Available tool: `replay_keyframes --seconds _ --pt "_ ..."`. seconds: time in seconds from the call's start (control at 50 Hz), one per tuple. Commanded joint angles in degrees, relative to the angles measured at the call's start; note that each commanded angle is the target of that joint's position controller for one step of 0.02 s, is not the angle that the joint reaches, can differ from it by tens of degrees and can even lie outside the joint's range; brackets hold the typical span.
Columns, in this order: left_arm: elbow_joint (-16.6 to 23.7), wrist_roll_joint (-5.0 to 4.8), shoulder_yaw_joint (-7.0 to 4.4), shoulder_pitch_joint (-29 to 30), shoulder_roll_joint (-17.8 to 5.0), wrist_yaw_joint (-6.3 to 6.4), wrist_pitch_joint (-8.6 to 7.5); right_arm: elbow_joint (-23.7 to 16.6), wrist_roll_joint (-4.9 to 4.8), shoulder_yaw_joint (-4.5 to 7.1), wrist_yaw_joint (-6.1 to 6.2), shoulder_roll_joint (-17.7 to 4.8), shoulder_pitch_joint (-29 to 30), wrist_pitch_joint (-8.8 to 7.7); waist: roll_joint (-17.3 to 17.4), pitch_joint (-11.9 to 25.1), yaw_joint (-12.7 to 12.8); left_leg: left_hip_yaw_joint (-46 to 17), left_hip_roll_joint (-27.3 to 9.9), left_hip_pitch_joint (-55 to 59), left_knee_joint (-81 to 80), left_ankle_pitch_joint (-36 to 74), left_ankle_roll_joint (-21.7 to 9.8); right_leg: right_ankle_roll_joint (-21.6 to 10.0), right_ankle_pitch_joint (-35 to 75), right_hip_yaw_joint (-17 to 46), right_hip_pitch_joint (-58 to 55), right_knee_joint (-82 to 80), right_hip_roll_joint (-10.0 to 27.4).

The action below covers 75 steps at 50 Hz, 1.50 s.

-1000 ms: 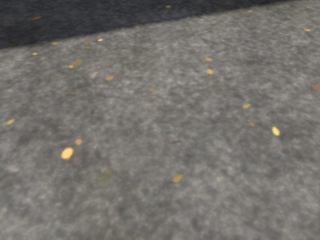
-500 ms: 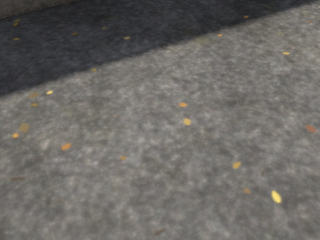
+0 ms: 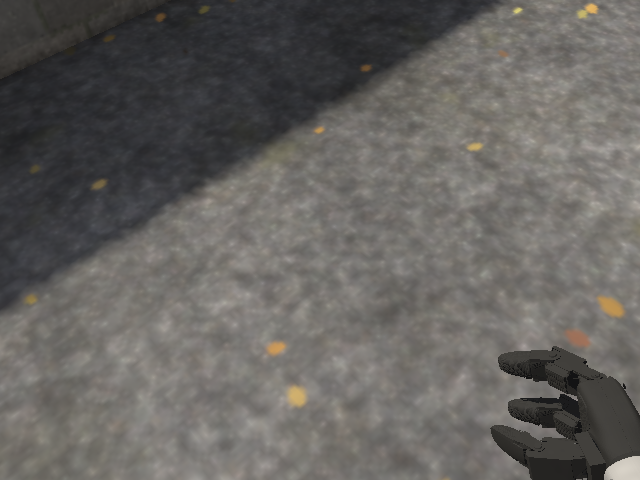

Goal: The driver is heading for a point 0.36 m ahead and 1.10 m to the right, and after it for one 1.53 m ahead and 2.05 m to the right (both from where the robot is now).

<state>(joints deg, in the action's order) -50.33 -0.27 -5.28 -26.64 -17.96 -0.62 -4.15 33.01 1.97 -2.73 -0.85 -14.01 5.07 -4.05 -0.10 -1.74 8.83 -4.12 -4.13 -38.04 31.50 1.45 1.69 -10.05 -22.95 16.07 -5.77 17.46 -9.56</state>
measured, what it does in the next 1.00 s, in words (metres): walks ahead, turning right: left foot, then right foot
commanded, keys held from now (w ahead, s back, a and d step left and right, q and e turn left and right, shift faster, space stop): w+e+shift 1.00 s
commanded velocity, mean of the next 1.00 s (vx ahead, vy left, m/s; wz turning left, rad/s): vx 1.00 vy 0.00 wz -0.99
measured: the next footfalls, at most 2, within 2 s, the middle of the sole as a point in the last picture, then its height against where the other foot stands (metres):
left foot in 0.04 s outside the picture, level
right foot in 0.50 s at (457, 420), level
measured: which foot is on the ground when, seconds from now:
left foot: up 0.00-0.02, down 0.04-0.50, up 0.52-0.88, down 0.90-1.00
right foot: down 0.00-0.06, up 0.08-0.48, down 0.50-0.90, up 0.92-1.00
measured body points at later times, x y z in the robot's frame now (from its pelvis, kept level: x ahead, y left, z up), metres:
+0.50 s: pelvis +0.44 -0.05 -0.03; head +0.47 -0.06 +0.42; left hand +0.79 +0.02 -0.07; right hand +0.25 -0.25 -0.16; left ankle +0.24 +0.18 -0.69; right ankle +0.56 -0.13 -0.73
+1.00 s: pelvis +0.85 -0.27 -0.01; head +0.87 -0.30 +0.44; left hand +1.15 -0.16 -0.11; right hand +0.72 -0.57 -0.09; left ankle +1.00 -0.24 -0.73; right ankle +0.66 -0.19 -0.61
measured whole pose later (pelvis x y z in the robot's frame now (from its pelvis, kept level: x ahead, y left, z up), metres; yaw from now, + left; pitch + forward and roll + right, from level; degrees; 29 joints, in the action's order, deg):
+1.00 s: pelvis +0.85 -0.27 -0.01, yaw -58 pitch +1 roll +1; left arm -44.5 0.9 -4.3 -17.6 -21.8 -0.7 -2.5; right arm 36.5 3.2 1.5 1.1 -17.1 -8.9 -3.2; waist -2.0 -2.0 2.5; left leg 1.7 -2.3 -23.8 36.3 -13.7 2.2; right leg -7.4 -20.8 6.5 17.0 72.9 -6.2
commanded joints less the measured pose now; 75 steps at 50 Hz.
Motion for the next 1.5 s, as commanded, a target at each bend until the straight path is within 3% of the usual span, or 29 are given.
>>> replay_keyframes --seconds 0.02,0.04,0.06,0.08,0.14,0.22,0.4,0.48,0.5,0.52,0.54,0.56,0.64,0.72,0.82,0.88,0.9,0.92,0.94,0.98,1.06,1.24,1.32,1.34,1.36,1.38,1.4,1.44,1.5 --pt "4.1 0.51 -3.06 4.8 -13.3 0.12 -0.97 -0.2 -0.87 4.58 1.73 -11.3 -13.0 -1.15 -3.6 10.8 -12.0 2.7 5.8 33.8 -2.2 -5.2 -1.8 1.0 57.0 7.0 12.0 17.9 8.8" --pt "5.3 0.88 -2.91 9.2 -12.9 -0.14 -1.49 3.1 -0.64 6.20 2.79 -14.5 -26.5 -1.34 -3.0 16.4 -19.8 0.8 2.1 48.0 0.0 -10.6 -2.7 1.9 51.6 5.3 19.2 32.2 6.8" --pt "7.4 1.35 -0.45 10.4 -3.5 0.03 -2.03 5.5 1.15 7.54 3.79 -17.8 -38.2 -1.48 7.5 23.0 -21.8 -12.8 -12.1 61.0 -0.2 -29.4 -3.6 1.5 11.6 0.2 29.9 52.0 3.2" --pt "11.4 -2.07 1.50 1.9 0.3 0.00 -1.55 4.4 2.56 8.44 3.02 -21.7 -30.5 -1.21 27.1 28.9 -12.2 -48.2 -25.5 66.1 -14.4 -42.0 -10.2 3.4 -6.6 -6.2 45.1 64.5 0.1" --pt "9.3 1.75 0.82 12.2 -6.2 -0.60 1.12 4.1 1.60 6.39 2.04 -7.8 -20.5 -0.29 1.5 7.4 -12.4 -25.0 -16.4 43.3 -16.5 -33.8 -9.4 3.7 6.8 -10.7 49.5 61.7 10.5" --pt "14.8 2.51 2.68 18.4 -0.6 -3.24 3.93 11.0 -0.47 5.69 0.98 -5.3 -26.0 -2.23 4.5 0.6 -9.3 -6.4 -13.7 34.2 -20.3 -15.6 -6.6 4.4 7.8 -11.1 52.2 59.3 15.6" --pt "20.6 2.01 4.30 32.2 -1.4 -5.45 3.96 14.3 -0.31 6.83 1.22 -11.6 -29.5 -3.17 2.8 -5.8 -8.5 21.2 -7.6 36.0 -22.5 34.3 -2.2 0.3 22.7 -26.6 39.7 28.5 9.5" --pt "12.8 1.74 0.86 6.5 -8.0 -2.96 3.14 11.8 -0.05 8.45 2.32 -17.6 -26.8 0.42 7.2 9.1 4.9 19.1 -12.2 36.0 15.2 59.6 -3.3 -4.5 11.1 -24.8 10.2 24.5 2.4" --pt "9.4 1.52 -1.08 -0.6 -10.4 -1.48 3.12 11.1 0.42 8.37 1.80 -16.1 -26.0 0.86 2.5 11.6 6.4 18.6 -8.5 23.5 34.6 30.7 -2.6 -6.0 8.8 -19.1 -4.4 20.0 3.4" --pt "9.9 0.26 -2.44 4.5 -15.7 -0.32 3.83 8.1 1.39 6.39 0.87 -7.4 -25.8 0.68 -11.7 7.6 -1.0 17.5 1.7 5.1 56.6 -28.2 -1.0 -8.3 14.5 -0.1 -8.1 19.3 14.5" --pt "13.0 2.34 -3.06 4.4 -19.4 -0.32 4.81 0.8 -0.35 6.31 0.78 -9.6 -25.2 -0.64 -11.7 20.0 -2.4 4.6 5.5 -11.4 66.6 -30.6 0.6 -19.3 6.0 27.4 -22.8 7.0 22.7" --pt "12.7 2.12 -3.10 3.0 -16.9 0.40 4.88 0.0 -0.06 5.93 0.75 -11.2 -19.2 -2.19 -1.3 16.0 -0.9 -0.2 1.7 -14.8 61.9 -25.3 0.2 -16.7 1.4 30.1 -18.2 -0.9 23.7" --pt "10.7 1.15 -0.62 9.3 -9.5 1.57 1.48 1.9 2.26 5.02 1.07 -9.8 -20.9 0.08 6.2 0.3 -11.4 -0.4 -3.9 -1.5 43.6 -25.9 2.4 -12.4 16.7 13.6 14.1 -3.7 15.5" --pt "10.3 1.01 -0.51 9.4 -9.2 0.66 -0.55 -3.3 1.36 3.51 0.09 -6.2 -9.2 1.63 2.9 -4.4 -10.2 2.5 -4.0 6.4 22.2 -14.6 3.7 -9.9 17.2 7.0 29.4 -7.9 9.3" --pt "8.6 -0.01 -1.64 5.7 -11.0 -0.22 -0.58 -4.0 -0.69 3.55 -0.14 -7.3 -5.1 1.15 -1.4 -0.8 -6.2 3.3 1.3 19.3 3.4 2.2 0.8 -4.1 32.6 7.4 22.2 -3.8 9.5" --pt "8.4 0.68 -2.41 7.5 -14.8 -0.04 -0.19 0.1 -0.69 6.26 1.57 -13.1 -21.4 0.54 -0.1 9.4 -15.5 4.0 5.1 37.5 0.2 -10.1 -0.6 0.2 50.1 6.2 16.7 20.3 7.9" --pt "9.2 1.00 -1.65 10.2 -12.3 -0.28 -0.85 2.7 -0.02 7.75 2.81 -16.3 -33.9 0.26 1.0 15.2 -21.8 0.5 0.1 52.0 2.1 -17.9 -1.7 1.6 44.1 3.7 25.0 36.9 5.4" --pt "11.9 0.64 1.01 10.4 -1.8 0.15 -1.47 4.3 2.22 8.70 3.63 -20.2 -41.5 -0.09 15.9 20.4 -21.5 -20.3 -16.9 64.3 -3.8 -38.8 -3.5 2.2 -3.9 -2.0 40.0 57.2 -0.2" --pt "14.7 -0.92 2.12 5.1 -2.4 0.31 -1.17 2.9 2.10 9.29 2.79 -21.8 -33.1 0.13 27.2 24.2 -13.6 -50.5 -24.6 62.6 -17.2 -47.6 -7.8 2.4 -5.1 -6.4 49.8 65.5 0.7" --pt "12.4 1.97 1.50 12.6 -7.0 -0.23 0.80 1.6 1.11 7.36 2.18 -11.0 -22.5 0.77 6.6 7.9 -13.0 -30.9 -18.3 45.5 -16.6 -45.2 -8.0 3.0 5.9 -10.1 51.4 63.6 9.0" --pt "15.6 2.46 2.80 18.8 -1.7 -3.32 3.68 8.9 -0.22 6.09 1.07 -6.6 -27.0 -0.72 4.6 -0.7 -10.4 -6.5 -12.4 34.0 -19.4 -19.1 -4.6 4.2 7.8 -11.2 51.0 60.0 14.3" --pt "21.6 2.02 4.45 32.9 -1.4 -5.48 4.13 13.2 -0.22 6.78 1.27 -11.0 -29.3 -2.45 2.4 -6.5 -8.6 20.9 -7.9 35.6 -23.3 29.2 -2.1 0.3 21.4 -25.9 41.2 29.7 9.8" --pt "14.5 1.58 1.45 9.7 -7.2 -3.24 3.64 11.2 -0.16 8.55 2.43 -17.8 -26.4 0.67 7.7 7.5 4.1 19.5 -12.2 38.8 9.4 63.2 -3.0 -3.9 11.5 -25.6 15.3 27.0 2.7" --pt "10.2 1.73 -0.27 -1.8 -9.3 -1.98 3.40 10.1 0.08 8.41 2.19 -16.9 -24.4 1.19 5.3 11.8 8.2 18.6 -10.9 28.2 27.5 49.5 -3.3 -5.8 10.7 -20.2 -1.6 20.7 2.9" --pt "9.6 0.35 -2.13 2.7 -12.9 -0.48 4.08 8.8 0.53 7.36 1.10 -11.2 -24.4 1.22 -8.4 8.8 2.4 18.3 0.6 11.6 49.0 -14.3 -1.9 -6.8 6.9 -7.2 -9.0 16.8 10.1" --pt "13.5 2.57 -2.51 7.9 -18.5 -0.56 4.77 1.9 -0.75 6.23 0.96 -8.8 -28.6 0.29 -13.6 17.6 -4.7 8.5 5.4 -7.5 64.9 -30.3 -0.2 -16.9 5.3 25.5 -21.3 7.3 24.2" --pt "13.6 2.35 -2.45 3.6 -15.4 0.44 4.90 1.0 -0.59 6.12 0.89 -11.4 -22.7 -1.16 -2.9 18.6 -0.9 1.3 2.8 -11.0 63.0 -23.9 -0.6 -16.2 1.2 29.7 -19.1 -0.5 25.1" --pt "9.9 1.89 -1.11 5.9 -10.2 1.42 2.80 2.5 -0.31 5.15 1.13 -9.7 -21.2 -1.47 5.2 3.1 -6.7 1.7 -2.7 -7.3 51.0 -20.4 -1.0 -12.0 8.0 19.3 1.0 -3.3 22.3" --pt "8.7 1.27 1.12 8.4 -5.5 1.75 -0.31 4.2 1.78 4.36 0.18 -7.6 -23.8 1.47 4.7 0.1 -11.8 1.5 -5.7 2.8 40.8 -22.7 0.4 -9.8 17.3 8.6 17.6 -5.2 16.8"
Velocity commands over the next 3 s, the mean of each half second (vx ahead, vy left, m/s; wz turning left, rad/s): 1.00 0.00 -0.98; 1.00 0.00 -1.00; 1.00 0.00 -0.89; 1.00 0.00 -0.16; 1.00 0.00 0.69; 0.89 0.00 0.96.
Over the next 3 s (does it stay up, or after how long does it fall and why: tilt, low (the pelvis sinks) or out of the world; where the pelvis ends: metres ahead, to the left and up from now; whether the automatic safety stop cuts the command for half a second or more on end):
stays up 1.35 -2.03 0.00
